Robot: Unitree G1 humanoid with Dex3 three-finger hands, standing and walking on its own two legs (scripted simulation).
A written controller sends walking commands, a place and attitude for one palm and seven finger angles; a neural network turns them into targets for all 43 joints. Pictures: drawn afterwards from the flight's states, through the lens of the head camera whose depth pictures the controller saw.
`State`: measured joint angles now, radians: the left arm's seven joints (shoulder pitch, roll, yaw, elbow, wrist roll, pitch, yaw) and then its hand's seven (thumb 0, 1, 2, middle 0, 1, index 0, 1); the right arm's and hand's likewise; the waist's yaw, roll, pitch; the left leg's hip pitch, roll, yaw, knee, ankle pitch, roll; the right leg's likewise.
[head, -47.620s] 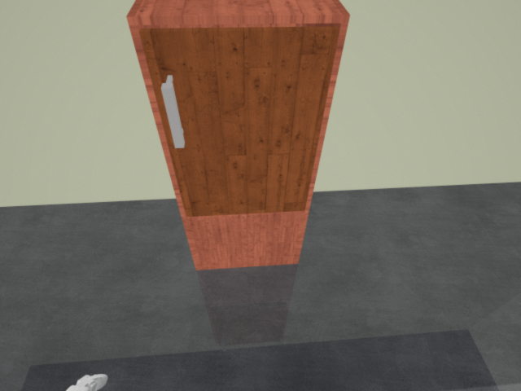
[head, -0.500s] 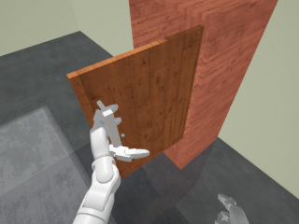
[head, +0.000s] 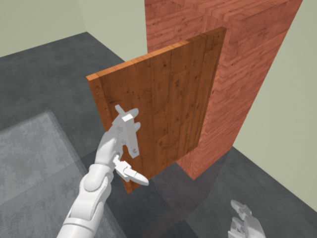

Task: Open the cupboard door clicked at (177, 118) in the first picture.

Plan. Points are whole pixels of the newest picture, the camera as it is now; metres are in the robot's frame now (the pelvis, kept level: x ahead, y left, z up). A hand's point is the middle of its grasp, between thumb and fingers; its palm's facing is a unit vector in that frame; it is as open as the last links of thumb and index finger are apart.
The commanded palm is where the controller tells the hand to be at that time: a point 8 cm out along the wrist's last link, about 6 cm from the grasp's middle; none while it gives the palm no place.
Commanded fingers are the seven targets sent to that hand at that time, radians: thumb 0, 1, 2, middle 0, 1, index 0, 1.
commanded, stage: slide the hand sideways off the handle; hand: left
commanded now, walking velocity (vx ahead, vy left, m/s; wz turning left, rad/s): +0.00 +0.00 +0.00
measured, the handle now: (126, 132) +0.36 +0.12 +0.08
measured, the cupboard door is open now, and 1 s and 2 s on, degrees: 87 87 87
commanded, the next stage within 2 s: draw the hand back to the body in 0.86 s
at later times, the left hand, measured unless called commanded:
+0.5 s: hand (118, 166) +0.26 +0.12 +0.07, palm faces -0.05 -1.00 -0.05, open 16.0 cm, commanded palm +0.23 +0.19 +0.07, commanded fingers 0.00 -0.50 0.30 -0.15 -0.30 -0.15 -0.30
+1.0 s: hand (95, 183) +0.22 +0.16 +0.07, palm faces -0.03 -1.00 -0.06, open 16.3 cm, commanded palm +0.19 +0.22 +0.08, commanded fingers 0.00 -0.50 0.30 -0.15 -0.30 -0.15 -0.30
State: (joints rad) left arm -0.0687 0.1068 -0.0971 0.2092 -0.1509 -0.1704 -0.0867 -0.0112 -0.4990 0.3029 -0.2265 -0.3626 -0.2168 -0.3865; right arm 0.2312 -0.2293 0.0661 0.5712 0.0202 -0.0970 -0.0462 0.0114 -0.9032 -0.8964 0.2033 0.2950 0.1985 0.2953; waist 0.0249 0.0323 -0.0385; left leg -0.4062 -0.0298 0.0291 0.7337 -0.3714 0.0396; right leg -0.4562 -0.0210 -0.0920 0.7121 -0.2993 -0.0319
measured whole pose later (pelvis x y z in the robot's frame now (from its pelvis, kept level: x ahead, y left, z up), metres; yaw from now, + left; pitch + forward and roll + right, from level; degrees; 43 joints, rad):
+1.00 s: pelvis +0.02 -0.02 -0.01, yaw +1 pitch +5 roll -1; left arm 0.44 0.24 0.15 -0.16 -0.29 -0.25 -0.30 -0.01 -0.50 0.30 -0.16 -0.30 -0.15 -0.30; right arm 0.24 -0.27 0.04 0.54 0.03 -0.21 -0.07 0.01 -0.90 -0.90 0.20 0.30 0.20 0.30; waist 0.03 0.06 -0.06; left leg -0.48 0.00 -0.01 0.84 -0.45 0.01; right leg -0.51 0.01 -0.13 0.79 -0.38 -0.06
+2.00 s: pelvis +0.04 +0.00 +0.03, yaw +0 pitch -4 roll -1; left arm 0.48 0.33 0.25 -0.37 -0.02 -0.08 0.12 0.00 0.32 0.65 -0.19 -0.30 -0.19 -0.30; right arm 0.19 -0.23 0.05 0.65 -0.01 -0.14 -0.07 0.01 -0.90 -0.90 0.20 0.30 0.20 0.30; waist 0.07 0.07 0.03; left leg -0.05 -0.03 0.02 0.41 -0.29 0.04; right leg -0.10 0.00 -0.09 0.40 -0.22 -0.02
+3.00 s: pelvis +0.00 +0.00 +0.02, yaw -1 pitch +0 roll -1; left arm 0.57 0.41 0.36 -0.46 -0.04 -0.15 0.11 0.01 0.89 0.90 -0.22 -0.30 -0.21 -0.30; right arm 0.17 -0.25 -0.01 0.59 0.01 -0.03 -0.08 0.01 -0.90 -0.90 0.20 0.30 0.20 0.30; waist 0.01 0.04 0.05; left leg -0.23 -0.02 0.04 0.48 -0.25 0.04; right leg -0.27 0.00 -0.07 0.43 -0.16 -0.02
